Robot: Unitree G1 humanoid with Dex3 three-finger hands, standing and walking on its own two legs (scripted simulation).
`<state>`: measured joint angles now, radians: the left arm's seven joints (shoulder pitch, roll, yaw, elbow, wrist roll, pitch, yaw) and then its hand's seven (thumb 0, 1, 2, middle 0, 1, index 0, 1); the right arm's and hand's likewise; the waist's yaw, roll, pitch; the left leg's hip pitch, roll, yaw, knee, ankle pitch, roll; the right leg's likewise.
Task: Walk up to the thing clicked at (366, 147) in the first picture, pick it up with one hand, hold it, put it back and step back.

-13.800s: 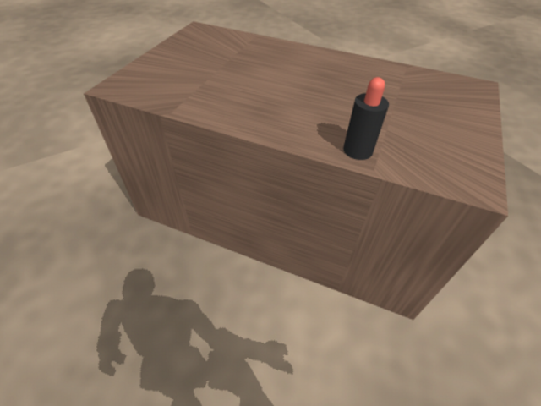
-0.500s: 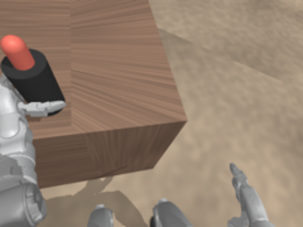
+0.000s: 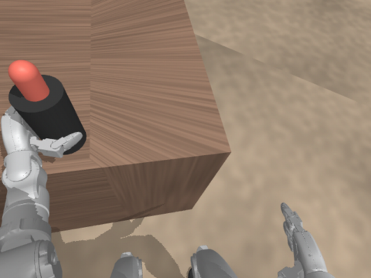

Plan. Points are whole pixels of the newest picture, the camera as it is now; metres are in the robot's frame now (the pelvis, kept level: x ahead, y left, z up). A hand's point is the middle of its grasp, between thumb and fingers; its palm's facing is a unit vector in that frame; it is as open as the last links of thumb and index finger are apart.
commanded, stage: settle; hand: left
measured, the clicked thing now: (47, 109) +0.46 +0.22 +0.07
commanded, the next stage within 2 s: lift in 0.66 s
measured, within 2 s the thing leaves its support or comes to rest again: leaves its support in 0.10 s
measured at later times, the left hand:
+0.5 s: hand (40, 113) +0.45 +0.23 +0.07, palm faces +0.24 -0.97 -0.01, open 11.4 cm
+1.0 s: hand (37, 103) +0.44 +0.23 +0.11, palm faces +0.24 -0.97 -0.02, open 11.5 cm
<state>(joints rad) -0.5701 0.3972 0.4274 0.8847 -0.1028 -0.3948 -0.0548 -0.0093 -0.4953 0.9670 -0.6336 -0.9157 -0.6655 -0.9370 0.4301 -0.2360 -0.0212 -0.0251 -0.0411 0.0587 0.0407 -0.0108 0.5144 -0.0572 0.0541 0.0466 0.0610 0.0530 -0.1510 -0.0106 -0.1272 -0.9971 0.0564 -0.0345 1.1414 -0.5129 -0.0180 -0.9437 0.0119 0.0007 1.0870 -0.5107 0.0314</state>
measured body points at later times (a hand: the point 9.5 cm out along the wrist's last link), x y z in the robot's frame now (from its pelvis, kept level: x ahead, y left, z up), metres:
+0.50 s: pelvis +0.00 +0.00 +0.02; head +0.09 +0.03 +0.46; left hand +0.43 +0.28 +0.08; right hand +0.15 -0.25 +0.00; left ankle +0.01 +0.13 -0.65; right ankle +0.00 -0.14 -0.65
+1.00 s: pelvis +0.00 +0.00 +0.03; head +0.08 +0.02 +0.48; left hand +0.42 +0.28 +0.11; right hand +0.15 -0.26 +0.00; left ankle +0.01 +0.13 -0.65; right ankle +0.00 -0.14 -0.65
